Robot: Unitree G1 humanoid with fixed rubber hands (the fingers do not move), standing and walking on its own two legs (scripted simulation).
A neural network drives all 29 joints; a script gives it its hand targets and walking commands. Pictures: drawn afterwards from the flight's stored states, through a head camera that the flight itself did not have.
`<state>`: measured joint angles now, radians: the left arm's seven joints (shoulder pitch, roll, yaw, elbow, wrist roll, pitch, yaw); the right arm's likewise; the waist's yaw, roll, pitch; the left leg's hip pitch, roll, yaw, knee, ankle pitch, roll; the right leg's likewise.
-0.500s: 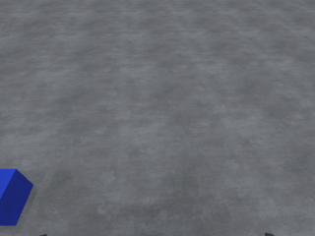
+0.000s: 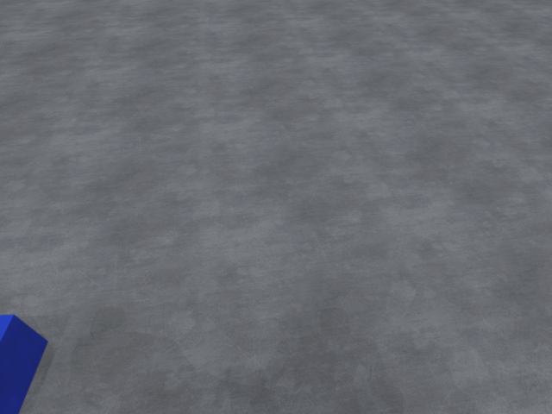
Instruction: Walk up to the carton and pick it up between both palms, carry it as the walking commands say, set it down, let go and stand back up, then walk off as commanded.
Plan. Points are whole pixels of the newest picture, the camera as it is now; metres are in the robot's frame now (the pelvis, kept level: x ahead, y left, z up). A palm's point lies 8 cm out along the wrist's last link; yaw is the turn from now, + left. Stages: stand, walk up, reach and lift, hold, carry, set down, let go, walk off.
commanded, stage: walk off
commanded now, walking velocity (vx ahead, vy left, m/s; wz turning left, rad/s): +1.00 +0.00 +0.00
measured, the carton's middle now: out of the picture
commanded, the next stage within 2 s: none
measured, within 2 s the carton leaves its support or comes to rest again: neither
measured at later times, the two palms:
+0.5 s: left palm (89, 402) +0.20 +0.31 -0.16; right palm (358, 253) +0.47 -0.18 -0.13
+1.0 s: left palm (171, 142) +0.89 +0.31 -0.14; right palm (341, 201) +0.65 -0.17 -0.15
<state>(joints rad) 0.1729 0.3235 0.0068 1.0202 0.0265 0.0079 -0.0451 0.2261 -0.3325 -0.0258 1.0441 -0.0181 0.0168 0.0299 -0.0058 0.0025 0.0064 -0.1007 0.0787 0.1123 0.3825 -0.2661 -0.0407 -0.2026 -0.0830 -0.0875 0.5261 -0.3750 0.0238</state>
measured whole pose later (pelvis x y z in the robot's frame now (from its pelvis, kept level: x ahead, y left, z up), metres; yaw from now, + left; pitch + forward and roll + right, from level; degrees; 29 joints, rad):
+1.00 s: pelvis +0.73 +0.07 -0.03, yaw +2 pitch +1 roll -2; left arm 0.03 0.22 0.05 0.88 0.05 -0.08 -0.03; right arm 0.45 -0.19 -0.04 1.08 0.00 -0.08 -0.01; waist -0.04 0.00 0.08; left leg -0.02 0.04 0.02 1.05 -0.37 0.05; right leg -0.47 0.02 -0.20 0.60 -0.15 -0.12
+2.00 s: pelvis +1.71 +0.11 -0.01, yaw +2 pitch +0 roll -1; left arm 0.21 0.26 0.06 0.97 0.04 -0.09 -0.02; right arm 0.31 -0.23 -0.04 0.96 0.00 -0.10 0.00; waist -0.01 0.01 0.05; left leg -0.35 0.07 -0.01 1.35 -0.26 0.05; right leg -0.31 0.04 -0.18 0.52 -0.22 -0.09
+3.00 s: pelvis +2.70 +0.13 +0.00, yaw +2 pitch +0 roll -1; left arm 0.42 0.26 0.06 1.06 0.02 -0.10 -0.01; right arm 0.16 -0.26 -0.05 0.87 -0.03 -0.07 0.03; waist 0.04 0.02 0.02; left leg -0.61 0.16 0.00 1.23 -0.20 0.02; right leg -0.13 0.05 -0.15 0.38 -0.26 -0.07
